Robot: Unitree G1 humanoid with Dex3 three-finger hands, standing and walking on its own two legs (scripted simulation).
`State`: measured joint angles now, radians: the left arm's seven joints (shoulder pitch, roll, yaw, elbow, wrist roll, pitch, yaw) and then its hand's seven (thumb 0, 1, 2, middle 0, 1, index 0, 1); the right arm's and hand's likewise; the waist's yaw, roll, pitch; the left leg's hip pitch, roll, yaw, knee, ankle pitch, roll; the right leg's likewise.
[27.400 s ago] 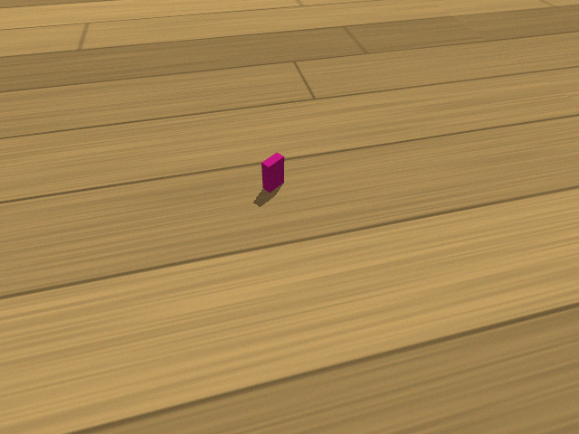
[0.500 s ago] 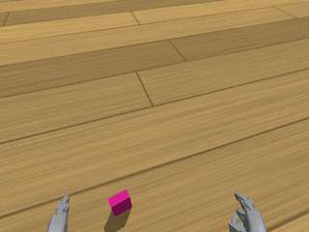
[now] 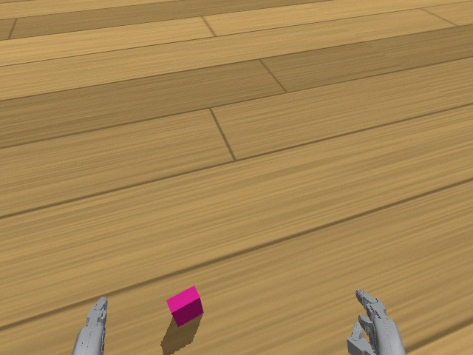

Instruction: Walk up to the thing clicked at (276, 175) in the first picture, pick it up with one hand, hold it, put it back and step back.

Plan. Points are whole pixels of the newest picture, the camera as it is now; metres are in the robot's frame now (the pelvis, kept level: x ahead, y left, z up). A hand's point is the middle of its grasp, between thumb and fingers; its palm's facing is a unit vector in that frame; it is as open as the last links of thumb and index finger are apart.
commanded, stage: home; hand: left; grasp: from the side
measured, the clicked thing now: (186, 306) +0.42 +0.18 -0.64
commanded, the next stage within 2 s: stand in 0.70 s
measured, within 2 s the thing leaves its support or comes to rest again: neither
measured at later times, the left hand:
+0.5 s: hand (129, 346) +0.18 +0.18 -0.06, palm faces +0.10 -0.96 -0.27, open 17.6 cm
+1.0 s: hand (127, 347) +0.18 +0.18 -0.06, palm faces +0.10 -0.96 -0.27, open 15.9 cm
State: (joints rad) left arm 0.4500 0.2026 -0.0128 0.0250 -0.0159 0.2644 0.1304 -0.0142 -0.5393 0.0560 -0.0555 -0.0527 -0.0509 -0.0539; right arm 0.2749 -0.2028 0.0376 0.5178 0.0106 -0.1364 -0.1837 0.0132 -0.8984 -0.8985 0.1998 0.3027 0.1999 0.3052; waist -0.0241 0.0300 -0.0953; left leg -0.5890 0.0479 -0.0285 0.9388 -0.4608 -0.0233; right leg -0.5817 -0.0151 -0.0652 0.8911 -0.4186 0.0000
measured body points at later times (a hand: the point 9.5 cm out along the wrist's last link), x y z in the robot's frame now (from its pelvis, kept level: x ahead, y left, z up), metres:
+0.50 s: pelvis +0.01 +0.00 +0.00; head +0.03 +0.00 +0.45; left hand +0.17 +0.23 -0.04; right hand +0.17 -0.24 -0.07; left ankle +0.01 +0.13 -0.69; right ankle +0.02 -0.12 -0.69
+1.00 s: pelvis +0.01 +0.00 +0.00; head +0.02 +0.01 +0.45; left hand +0.17 +0.23 -0.04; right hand +0.17 -0.24 -0.07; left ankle +0.01 +0.13 -0.69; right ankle +0.02 -0.12 -0.69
